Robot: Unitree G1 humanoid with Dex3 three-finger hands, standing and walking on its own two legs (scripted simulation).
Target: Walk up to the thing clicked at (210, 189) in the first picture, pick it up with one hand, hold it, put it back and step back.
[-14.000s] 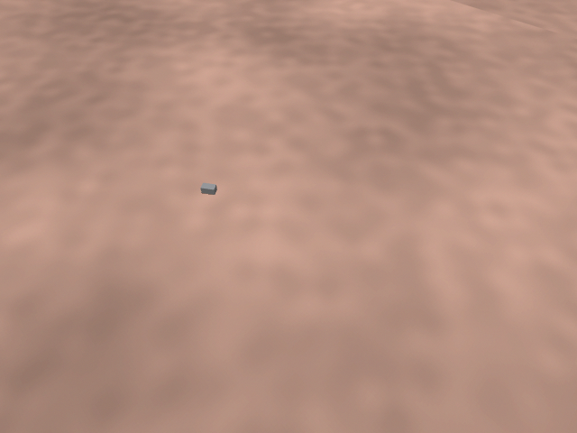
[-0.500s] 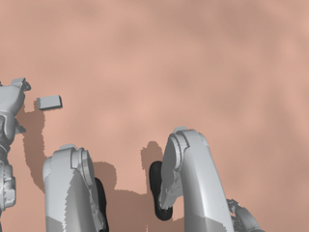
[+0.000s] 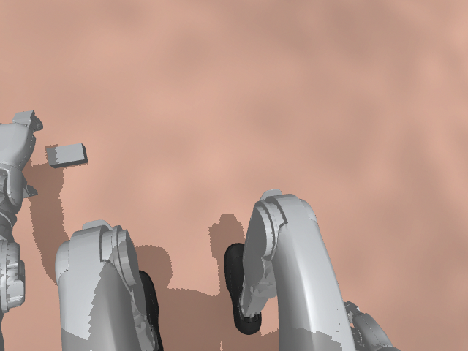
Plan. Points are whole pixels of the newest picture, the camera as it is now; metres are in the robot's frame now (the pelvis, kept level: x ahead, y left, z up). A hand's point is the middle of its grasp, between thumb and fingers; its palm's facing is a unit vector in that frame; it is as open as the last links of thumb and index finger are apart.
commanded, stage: rise first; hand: left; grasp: from above
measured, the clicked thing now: (68, 155) +0.48 +0.25 -0.32
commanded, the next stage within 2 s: approach in 1.56 s
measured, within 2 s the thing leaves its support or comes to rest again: neither
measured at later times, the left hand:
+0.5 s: hand (25, 161) +0.44 +0.29 -0.20, palm faces -0.46 -0.07 -0.89, open 12.7 cm
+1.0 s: hand (16, 162) +0.44 +0.30 -0.19, palm faces -0.46 -0.09 -0.89, open 12.6 cm
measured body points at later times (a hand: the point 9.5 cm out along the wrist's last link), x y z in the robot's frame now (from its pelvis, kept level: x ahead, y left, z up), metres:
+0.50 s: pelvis +0.00 +0.00 -0.01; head +0.25 +0.06 +0.35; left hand +0.46 +0.29 -0.15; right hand +0.05 -0.28 -0.11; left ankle +0.07 +0.11 -0.30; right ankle +0.10 -0.12 -0.30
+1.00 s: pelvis +0.00 +0.00 -0.01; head +0.24 +0.07 +0.36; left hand +0.46 +0.30 -0.14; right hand +0.05 -0.28 -0.11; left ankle +0.07 +0.11 -0.30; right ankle +0.10 -0.12 -0.30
